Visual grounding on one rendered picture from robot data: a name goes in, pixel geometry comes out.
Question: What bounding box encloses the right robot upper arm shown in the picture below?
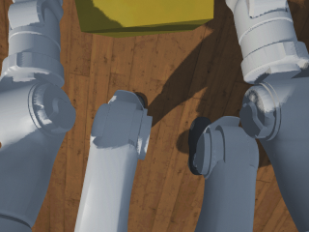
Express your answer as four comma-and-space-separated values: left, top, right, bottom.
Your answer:
239, 76, 309, 232

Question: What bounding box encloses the carton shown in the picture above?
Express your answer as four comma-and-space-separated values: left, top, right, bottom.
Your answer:
74, 0, 214, 38

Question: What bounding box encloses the robot left forearm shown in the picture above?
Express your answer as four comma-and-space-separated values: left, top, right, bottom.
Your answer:
0, 0, 65, 93

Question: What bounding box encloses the robot right shin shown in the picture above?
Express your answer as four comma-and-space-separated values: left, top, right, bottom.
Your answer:
193, 116, 260, 175

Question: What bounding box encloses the left robot upper arm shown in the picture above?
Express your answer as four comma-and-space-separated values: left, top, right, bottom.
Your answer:
0, 81, 76, 232

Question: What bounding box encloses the robot right forearm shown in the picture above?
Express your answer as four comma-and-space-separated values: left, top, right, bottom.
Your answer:
225, 0, 309, 85

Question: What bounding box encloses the robot left thigh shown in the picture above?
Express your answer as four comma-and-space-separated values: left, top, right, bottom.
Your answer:
74, 100, 153, 232

